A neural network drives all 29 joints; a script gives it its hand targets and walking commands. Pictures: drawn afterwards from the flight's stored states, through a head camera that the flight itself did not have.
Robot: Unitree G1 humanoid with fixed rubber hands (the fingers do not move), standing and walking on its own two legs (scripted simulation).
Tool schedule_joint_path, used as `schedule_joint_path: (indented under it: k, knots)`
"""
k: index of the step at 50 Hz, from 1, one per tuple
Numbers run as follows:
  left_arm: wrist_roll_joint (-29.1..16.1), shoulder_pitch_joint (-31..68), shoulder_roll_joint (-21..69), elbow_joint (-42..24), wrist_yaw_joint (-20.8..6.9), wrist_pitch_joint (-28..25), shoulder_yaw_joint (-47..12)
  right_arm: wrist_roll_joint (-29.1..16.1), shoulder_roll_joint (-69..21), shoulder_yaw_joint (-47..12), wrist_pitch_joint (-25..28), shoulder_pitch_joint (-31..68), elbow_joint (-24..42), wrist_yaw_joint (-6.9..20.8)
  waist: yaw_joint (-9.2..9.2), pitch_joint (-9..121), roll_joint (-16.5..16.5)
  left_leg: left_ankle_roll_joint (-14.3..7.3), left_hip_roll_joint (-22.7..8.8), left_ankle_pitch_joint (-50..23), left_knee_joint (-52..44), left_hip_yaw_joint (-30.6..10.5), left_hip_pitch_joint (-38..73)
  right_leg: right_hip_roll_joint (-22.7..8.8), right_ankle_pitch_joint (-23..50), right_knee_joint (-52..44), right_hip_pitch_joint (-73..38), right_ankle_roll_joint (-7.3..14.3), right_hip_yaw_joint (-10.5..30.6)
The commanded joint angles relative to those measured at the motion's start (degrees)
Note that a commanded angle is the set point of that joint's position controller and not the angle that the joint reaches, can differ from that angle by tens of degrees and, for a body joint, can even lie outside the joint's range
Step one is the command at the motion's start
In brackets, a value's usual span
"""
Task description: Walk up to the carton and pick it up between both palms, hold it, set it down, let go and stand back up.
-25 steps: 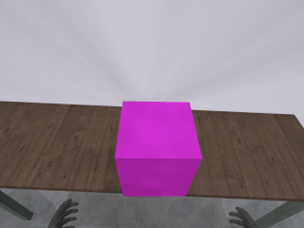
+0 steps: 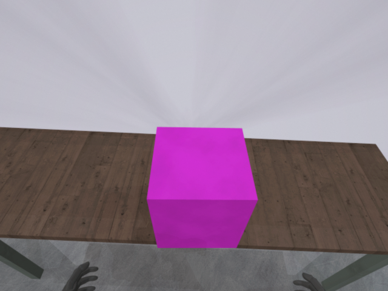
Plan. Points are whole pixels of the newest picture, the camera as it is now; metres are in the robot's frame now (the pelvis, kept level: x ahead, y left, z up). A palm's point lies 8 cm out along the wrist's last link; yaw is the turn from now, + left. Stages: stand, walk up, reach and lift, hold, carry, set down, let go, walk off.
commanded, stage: stand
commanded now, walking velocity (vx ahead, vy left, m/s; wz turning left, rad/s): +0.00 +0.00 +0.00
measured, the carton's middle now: (198, 190) +0.36 +0.00 -0.04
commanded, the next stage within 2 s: none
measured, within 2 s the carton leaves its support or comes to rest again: neither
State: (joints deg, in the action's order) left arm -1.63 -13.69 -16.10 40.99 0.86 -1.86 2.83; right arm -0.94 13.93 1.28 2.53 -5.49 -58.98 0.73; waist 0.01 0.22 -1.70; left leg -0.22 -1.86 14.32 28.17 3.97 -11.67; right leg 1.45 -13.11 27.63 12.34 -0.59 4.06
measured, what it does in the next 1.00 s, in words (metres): stands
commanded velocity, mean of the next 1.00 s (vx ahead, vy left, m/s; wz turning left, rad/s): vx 0.00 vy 0.00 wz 0.00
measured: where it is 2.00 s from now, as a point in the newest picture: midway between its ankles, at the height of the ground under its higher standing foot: outside the picture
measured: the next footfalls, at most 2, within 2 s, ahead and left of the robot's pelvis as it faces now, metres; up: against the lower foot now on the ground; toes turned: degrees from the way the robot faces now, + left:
none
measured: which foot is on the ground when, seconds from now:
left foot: down 0.00-1.00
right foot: down 0.00-1.00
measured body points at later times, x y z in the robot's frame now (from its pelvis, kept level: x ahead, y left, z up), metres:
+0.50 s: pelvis +0.00 +0.00 +0.00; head -0.02 +0.02 +0.45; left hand +0.12 +0.27 -0.11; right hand +0.11 -0.26 -0.12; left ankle +0.01 +0.12 -0.74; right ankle +0.02 -0.12 -0.74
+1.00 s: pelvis +0.00 +0.01 +0.00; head -0.01 +0.02 +0.45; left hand +0.11 +0.28 -0.12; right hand +0.10 -0.26 -0.12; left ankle +0.01 +0.12 -0.74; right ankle +0.02 -0.12 -0.74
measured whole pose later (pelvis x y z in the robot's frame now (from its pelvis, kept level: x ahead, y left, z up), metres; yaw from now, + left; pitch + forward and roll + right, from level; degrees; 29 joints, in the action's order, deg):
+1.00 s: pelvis +0.00 +0.01 +0.00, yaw +0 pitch -2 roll -1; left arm -1.6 -13.6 -16.3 44.4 0.8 -2.0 2.6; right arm -0.9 14.1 1.3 2.2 -5.5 -61.0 0.4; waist 0.0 -1.1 -1.6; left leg -0.6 -1.9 14.1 28.2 4.0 -11.7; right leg 1.5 -12.1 26.1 11.7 -0.6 4.1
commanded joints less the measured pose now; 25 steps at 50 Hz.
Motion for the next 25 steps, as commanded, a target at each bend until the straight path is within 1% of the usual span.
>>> schedule_joint_path:
  k: [1,2,3,4,5,6,7,8,9,10,11,12,13,14,15,16,17,18,19,20,21,22,23,24,25]
  knots:
    - [2.5,2.3,-12.8,2.3,-0.3,-2.0,1.9,2.4,17.2,3.2,0.6,3.2,3.9,-0.3,-0.29,1.9,0.3,-2.9,-5.9,-7.1,-6.5,-7.1,3.1,-7.6,8.1,-7.8,-0.9,3.3,5.9]
    - [3.0,2.5,-13.5,2.5,-0.6,-2.2,1.8,2.3,16.7,3.2,0.5,1.8,3.4,-0.4,-0.89,0.8,2.1,-2.9,-5.9,-7.0,-6.8,-7.0,3.0,-8.1,9.7,-7.7,-0.9,3.6,5.4]
    - [3.3,3.2,-14.8,2.8,-0.4,-1.9,2.7,2.3,16.2,3.2,0.2,2.5,3.4,-0.5,-1.42,-2.0,3.0,-2.7,-5.3,-5.3,-7.2,-6.1,1.9,-7.5,8.7,-7.7,0.9,3.1,5.4]
    - [3.0,4.4,-13.8,2.1,-0.4,-1.9,2.0,2.3,16.4,3.1,0.3,3.8,4.4,-0.5,-1.61,1.5,0.3,-2.8,-6.1,-5.7,-7.7,-7.3,3.7,-7.0,8.3,-7.2,-0.7,3.1,4.7]
    - [3.1,4.0,-12.9,2.4,-0.3,-1.9,2.0,1.8,16.0,3.1,0.1,2.7,3.9,-0.5,-1.83,3.4,1.0,-2.8,-6.1,-5.7,-7.3,-7.3,3.6,-7.3,8.5,-7.2,-1.7,3.2,4.5]
    - [2.8,2.5,-12.9,2.6,-0.2,-1.9,1.9,2.1,17.1,3.4,0.5,2.7,4.2,-0.4,-1.33,2.6,2.8,-2.8,-6.1,-5.3,-7.4,-6.7,3.8,-7.5,9.1,-7.4,-1.0,3.3,5.3]
    - [3.3,4.4,-13.8,3.0,-0.2,-2.3,1.8,2.3,16.5,3.1,0.2,4.2,3.7,-0.5,-2.05,0.8,0.6,-2.7,-6.0,-5.2,-7.5,-7.1,2.9,-7.5,8.1,-7.2,0.2,3.4,5.0]
    - [2.8,3.6,-14.5,2.7,-0.2,-2.1,2.3,2.0,16.5,3.0,0.3,2.6,4.0,-0.3,-1.34,1.2,1.8,-3.1,-5.8,-3.9,-8.3,-8.0,2.5,-7.2,6.8,-7.8,-0.9,3.3,5.3]
    - [3.2,3.6,-14.8,3.0,0.1,-1.9,2.1,2.5,16.4,3.2,0.2,4.6,4.0,-0.2,-1.23,-0.6,3.4,-2.9,-5.9,-3.7,-8.2,-7.4,1.0,-7.6,7.3,-7.4,-0.4,3.3,5.0]
    - [2.6,2.7,-14.6,3.3,-0.1,-1.7,2.5,2.4,15.8,3.0,0.4,2.9,4.1,-0.3,-0.68,1.2,3.9,-3.4,-5.7,-3.1,-8.7,-7.4,1.2,-7.6,5.7,-7.5,-1.6,3.4,6.1]
    - [3.0,2.1,-13.9,3.5,-0.2,-1.8,2.3,2.6,16.8,3.4,0.3,3.6,3.0,-0.3,-0.67,0.4,3.9,-2.9,-5.7,-3.6,-8.7,-7.7,1.5,-7.5,5.1,-7.9,-1.5,3.5,5.4]
    - [3.1,2.5,-14.8,3.3,-0.6,-1.7,2.4,2.1,16.4,3.0,0.5,3.2,4.1,-0.6,-0.97,-0.5,3.1,-3.0,-5.8,-3.3,-8.6,-7.4,1.5,-7.2,4.8,-8.2,-0.4,3.5,5.7]
    - [3.2,3.3,-13.9,3.7,-0.3,-1.5,2.1,2.3,17.1,2.9,0.3,1.6,2.9,-0.2,-1.52,-0.1,0.8,-3.0,-6.1,-4.3,-9.0,-8.2,1.8,-7.6,5.3,-7.7,-1.0,3.5,5.2]
    - [2.9,3.1,-13.6,3.5,-0.4,-1.6,2.1,2.2,16.7,2.8,0.7,3.8,3.7,-0.3,-0.72,-0.6,3.4,-2.9,-6.0,-3.7,-8.9,-8.0,0.7,-7.1,6.3,-8.2,-1.6,3.2,5.1]
    - [2.8,1.7,-13.9,4.2,-0.2,-1.3,2.4,2.5,17.5,3.3,0.6,2.4,3.0,-0.6,-0.81,0.0,3.1,-2.9,-6.0,-3.5,-9.4,-7.8,1.2,-7.3,6.7,-8.2,-2.0,3.2,5.4]
    - [2.8,3.0,-14.3,3.6,-0.1,-1.4,2.3,2.2,16.1,2.4,0.5,2.6,3.3,-0.5,-1.58,-0.3,2.7,-2.7,-5.9,-3.3,-9.4,-8.1,1.1,-7.4,6.4,-7.8,-1.4,3.3,5.3]
    - [2.9,3.9,-14.6,3.7,-0.2,-1.4,2.3,2.3,15.6,2.9,0.4,3.7,3.0,-0.5,-1.3,0.1,5.0,-2.9,-6.2,-1.7,-10.2,-8.2,-0.1,-7.3,6.6,-7.2,-2.3,3.2,4.7]
    - [2.6,2.6,-13.5,4.3,-0.2,-1.4,2.2,2.1,16.1,3.0,0.9,4.7,4.0,-0.5,-0.49,0.7,2.6,-2.9,-6.4,-3.0,-9.6,-8.7,1.2,-6.7,6.1,-7.4,-2.0,3.4,5.0]
    - [3.1,3.7,-13.9,4.3,-0.3,-1.4,2.0,2.1,16.7,2.9,0.2,3.7,2.9,-0.5,-0.56,1.2,2.7,-2.6,-5.8,-3.6,-9.5,-7.0,2.0,-6.9,6.7,-7.8,-2.4,2.9,5.0]
    - [3.0,4.1,-13.1,3.5,-0.5,-1.4,1.7,1.9,17.0,3.0,0.6,3.4,2.8,-0.5,-1.2,-0.8,2.3,-2.6,-6.1,-2.2,-9.6,-8.0,0.4,-7.1,6.2,-7.9,-1.7,3.2,5.0]
    - [2.8,3.7,-14.2,4.3,-0.5,-1.7,2.3,2.2,15.2,2.8,0.6,4.0,2.8,-0.4,-1.41,0.0,3.8,-2.9,-6.2,-2.6,-9.1,-7.4,2.1,-7.5,5.7,-7.8,0.0,3.3,5.6]
    - [3.1,3.7,-13.3,4.3,-0.5,-1.6,2.1,2.5,16.6,3.1,0.5,2.6,2.7,-0.4,-1.67,-0.7,2.7,-2.7,-5.7,-1.6,-8.4,-7.4,2.2,-7.1,3.1,-9.0,0.5,3.1,5.7]
    - [3.0,3.3,-13.6,4.1,-0.8,-1.4,2.1,2.3,16.3,3.0,0.2,3.0,2.5,-0.5,-2.08,-0.7,3.7,-2.7,-5.8,-1.2,-9.1,-7.4,1.9,-7.0,4.7,-8.1,0.5,3.2,4.5]
    - [3.2,3.0,-13.8,4.3,-0.7,-1.5,2.2,2.4,17.1,3.2,0.4,2.7,2.4,-0.6,-0.9,-1.3,3.0,-2.8,-6.3,-1.8,-9.7,-8.1,1.4,-6.7,4.2,-8.1,0.3,3.1,4.5]
    - [3.0,2.6,-14.2,4.9,-0.4,-1.6,2.2,2.3,16.7,2.7,0.1,3.1,2.2,-0.3,-0.9,-1.9,5.5,-2.5,-6.3,-2.1,-10.1,-8.0,0.7,-7.2,3.4,-7.4,0.6,3.3,4.3]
